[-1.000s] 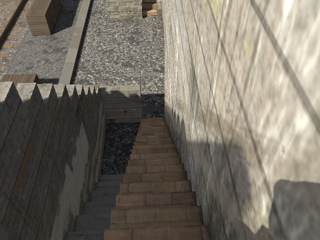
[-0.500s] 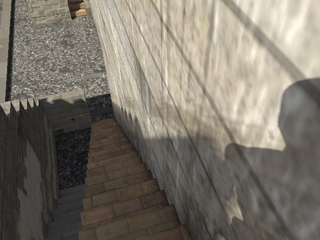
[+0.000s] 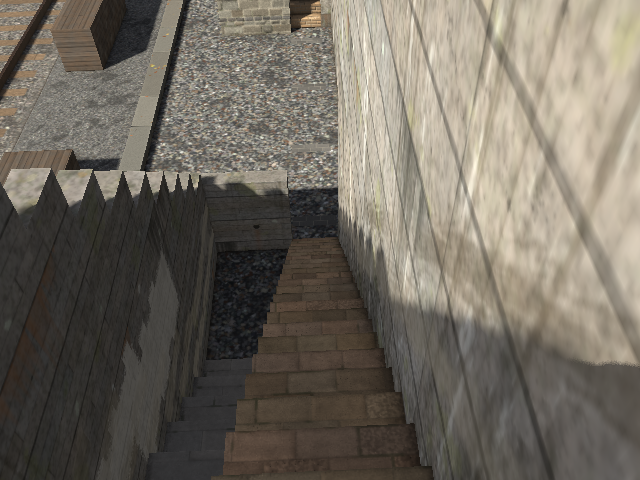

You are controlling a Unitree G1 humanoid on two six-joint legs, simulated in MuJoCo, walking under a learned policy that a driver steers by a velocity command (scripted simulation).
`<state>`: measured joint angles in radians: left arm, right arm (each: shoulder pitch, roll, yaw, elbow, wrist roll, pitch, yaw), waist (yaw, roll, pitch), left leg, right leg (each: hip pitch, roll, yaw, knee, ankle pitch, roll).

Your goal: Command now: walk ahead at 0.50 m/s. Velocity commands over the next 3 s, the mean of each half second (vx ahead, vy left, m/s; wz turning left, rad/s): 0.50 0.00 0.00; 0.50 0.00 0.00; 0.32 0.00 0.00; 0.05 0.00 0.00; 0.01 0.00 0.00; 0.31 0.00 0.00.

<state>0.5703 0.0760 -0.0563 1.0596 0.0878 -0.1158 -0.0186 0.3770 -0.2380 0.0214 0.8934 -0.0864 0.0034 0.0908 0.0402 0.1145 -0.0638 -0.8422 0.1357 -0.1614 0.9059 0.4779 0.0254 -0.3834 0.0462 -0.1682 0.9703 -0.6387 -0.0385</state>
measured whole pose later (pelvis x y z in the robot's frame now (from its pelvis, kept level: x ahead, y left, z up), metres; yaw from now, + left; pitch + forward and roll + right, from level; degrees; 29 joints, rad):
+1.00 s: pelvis +0.45 +0.06 -0.40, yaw -1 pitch +2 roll -4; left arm 0.53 0.12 -0.02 1.06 0.10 -0.11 -0.07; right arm 0.27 -0.29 0.02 1.00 -0.10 -0.12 0.06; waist 0.03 0.08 -0.06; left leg -0.92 0.11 -0.07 1.27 0.15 0.00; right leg -0.40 0.15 -0.03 0.95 -0.59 -0.09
